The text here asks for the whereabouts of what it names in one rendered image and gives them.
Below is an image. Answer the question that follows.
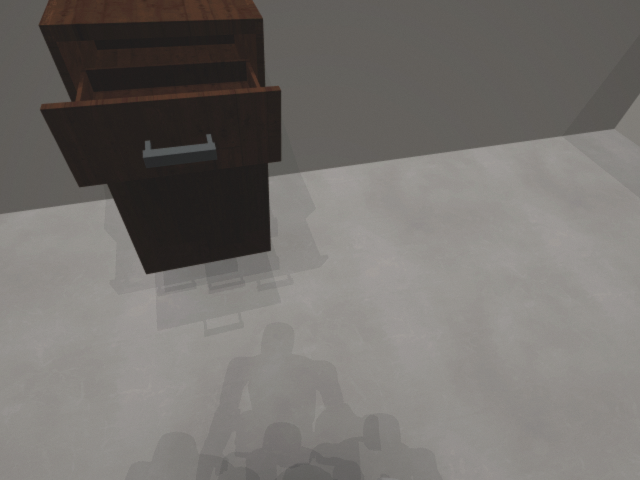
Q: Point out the drawer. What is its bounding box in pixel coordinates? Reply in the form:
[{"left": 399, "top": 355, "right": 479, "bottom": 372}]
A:
[{"left": 40, "top": 59, "right": 281, "bottom": 187}]

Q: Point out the handle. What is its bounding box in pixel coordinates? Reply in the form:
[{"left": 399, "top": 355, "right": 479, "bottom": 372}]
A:
[{"left": 143, "top": 134, "right": 218, "bottom": 168}]

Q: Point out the cabinet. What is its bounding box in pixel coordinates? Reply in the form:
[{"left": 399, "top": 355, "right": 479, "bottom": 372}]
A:
[{"left": 39, "top": 0, "right": 271, "bottom": 274}]

